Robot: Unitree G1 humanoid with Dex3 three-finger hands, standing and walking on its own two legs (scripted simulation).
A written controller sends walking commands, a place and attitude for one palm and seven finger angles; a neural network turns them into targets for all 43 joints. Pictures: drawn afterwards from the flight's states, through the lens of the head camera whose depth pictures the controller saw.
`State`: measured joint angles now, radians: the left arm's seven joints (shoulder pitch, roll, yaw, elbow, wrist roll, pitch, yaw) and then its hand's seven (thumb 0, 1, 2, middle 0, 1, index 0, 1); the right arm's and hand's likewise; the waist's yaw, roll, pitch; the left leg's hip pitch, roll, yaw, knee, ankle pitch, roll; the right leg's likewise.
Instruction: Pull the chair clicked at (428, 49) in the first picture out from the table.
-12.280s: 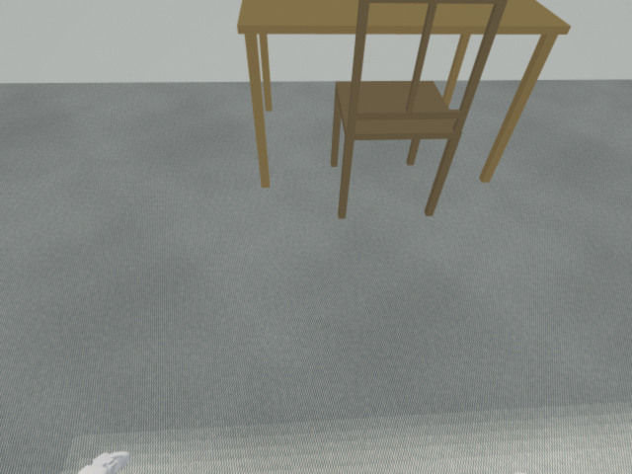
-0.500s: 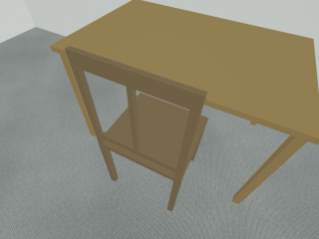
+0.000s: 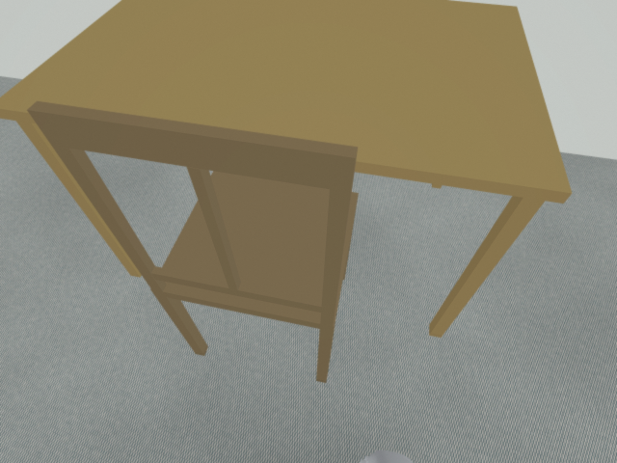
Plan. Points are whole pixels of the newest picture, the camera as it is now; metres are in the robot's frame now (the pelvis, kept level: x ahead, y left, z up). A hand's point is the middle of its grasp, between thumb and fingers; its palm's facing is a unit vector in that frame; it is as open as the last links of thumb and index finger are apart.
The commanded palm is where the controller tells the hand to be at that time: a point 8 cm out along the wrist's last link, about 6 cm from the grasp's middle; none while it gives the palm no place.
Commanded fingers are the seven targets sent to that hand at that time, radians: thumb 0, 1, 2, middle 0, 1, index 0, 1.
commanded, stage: shuffle to correct the standing spot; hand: left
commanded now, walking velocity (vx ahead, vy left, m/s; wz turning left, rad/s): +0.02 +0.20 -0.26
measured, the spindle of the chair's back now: (219, 237) +0.47 +0.19 -0.06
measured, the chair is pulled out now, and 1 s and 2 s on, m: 0.00 0.00 0.00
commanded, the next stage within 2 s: come to a stop and stand still in 0.32 s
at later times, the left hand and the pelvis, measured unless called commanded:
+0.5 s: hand out of the picture +0.05 +0.27 -0.17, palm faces -0.10 -0.96 -0.27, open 7.3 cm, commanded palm none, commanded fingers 0.00 0.90 0.90 -0.20 -0.30 -0.20 -0.30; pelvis +0.00 +0.07 +0.00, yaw -9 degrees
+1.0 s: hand out of the picture +0.06 +0.26 -0.16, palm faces -0.15 -0.96 -0.23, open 7.3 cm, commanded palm none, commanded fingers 0.00 0.90 0.90 -0.20 -0.30 -0.20 -0.30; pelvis -0.01 +0.08 +0.00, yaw -9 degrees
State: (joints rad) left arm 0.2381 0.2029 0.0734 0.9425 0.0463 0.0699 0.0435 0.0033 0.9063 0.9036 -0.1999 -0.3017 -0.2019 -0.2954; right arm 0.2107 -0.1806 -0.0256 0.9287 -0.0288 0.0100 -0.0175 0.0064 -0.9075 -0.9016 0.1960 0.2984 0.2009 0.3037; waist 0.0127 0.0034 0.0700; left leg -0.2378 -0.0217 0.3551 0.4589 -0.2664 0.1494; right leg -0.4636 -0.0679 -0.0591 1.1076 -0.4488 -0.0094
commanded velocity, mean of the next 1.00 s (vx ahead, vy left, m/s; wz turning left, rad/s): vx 0.01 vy -0.01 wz -0.07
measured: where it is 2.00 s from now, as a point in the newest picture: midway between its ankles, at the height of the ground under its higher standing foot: outside the picture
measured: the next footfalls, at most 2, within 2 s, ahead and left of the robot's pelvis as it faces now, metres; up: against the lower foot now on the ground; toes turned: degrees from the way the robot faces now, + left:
right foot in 0.16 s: +0.02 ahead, -0.10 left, +0.00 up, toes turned -11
left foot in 0.52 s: +0.05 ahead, +0.18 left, +0.00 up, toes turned -7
